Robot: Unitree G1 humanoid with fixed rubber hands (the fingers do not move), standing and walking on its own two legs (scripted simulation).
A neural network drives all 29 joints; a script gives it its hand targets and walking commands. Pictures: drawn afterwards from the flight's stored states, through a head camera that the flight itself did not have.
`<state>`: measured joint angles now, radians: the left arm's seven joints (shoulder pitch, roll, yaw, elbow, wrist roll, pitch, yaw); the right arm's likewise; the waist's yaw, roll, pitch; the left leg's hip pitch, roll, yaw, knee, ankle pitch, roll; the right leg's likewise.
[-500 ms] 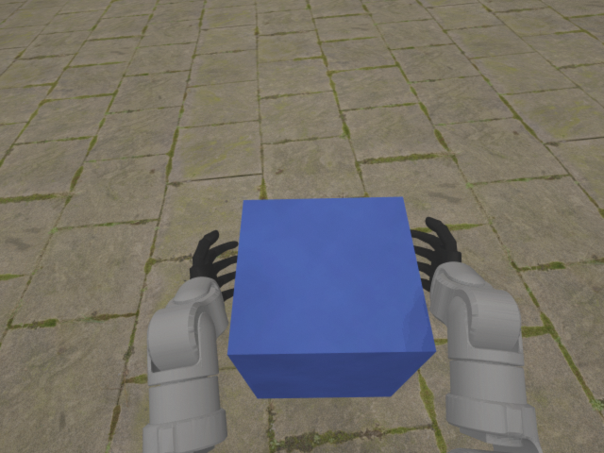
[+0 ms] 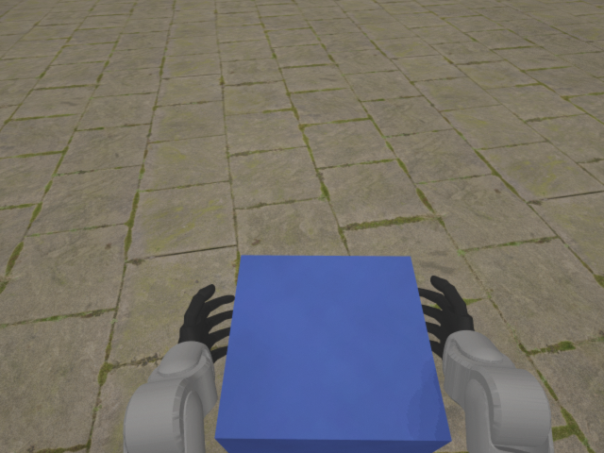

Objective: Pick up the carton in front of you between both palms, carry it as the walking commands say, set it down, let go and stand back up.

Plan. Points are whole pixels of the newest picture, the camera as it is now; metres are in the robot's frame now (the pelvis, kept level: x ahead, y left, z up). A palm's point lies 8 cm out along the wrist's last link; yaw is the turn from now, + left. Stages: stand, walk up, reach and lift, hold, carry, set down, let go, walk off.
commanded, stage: carry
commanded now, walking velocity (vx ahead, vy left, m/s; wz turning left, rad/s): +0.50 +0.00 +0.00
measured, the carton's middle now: (323, 372) +0.24 +0.00 +0.00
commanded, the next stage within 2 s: none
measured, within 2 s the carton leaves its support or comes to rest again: neither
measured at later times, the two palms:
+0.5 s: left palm (247, 191) +0.53 +0.11 +0.07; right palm (412, 179) +0.56 -0.19 +0.07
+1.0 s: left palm (236, 108) +0.83 +0.16 +0.08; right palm (365, 101) +0.83 -0.14 +0.09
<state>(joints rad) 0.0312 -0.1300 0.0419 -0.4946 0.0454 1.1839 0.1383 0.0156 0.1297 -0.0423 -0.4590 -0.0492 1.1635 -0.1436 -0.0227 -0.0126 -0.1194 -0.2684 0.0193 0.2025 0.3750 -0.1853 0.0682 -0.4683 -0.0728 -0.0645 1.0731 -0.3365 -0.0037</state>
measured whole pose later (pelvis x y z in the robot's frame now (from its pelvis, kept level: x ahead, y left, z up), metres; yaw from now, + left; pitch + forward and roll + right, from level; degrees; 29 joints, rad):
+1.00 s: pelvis +0.59 +0.01 -0.01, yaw +0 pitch +3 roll +0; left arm -0.01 -0.13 0.04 -0.57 0.05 1.22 0.14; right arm -0.01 0.13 -0.04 -0.53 -0.05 1.19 -0.14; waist -0.01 -0.04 -0.04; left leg -0.35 0.04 0.25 0.38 -0.09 0.08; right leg -0.30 -0.05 -0.08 0.73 -0.51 0.03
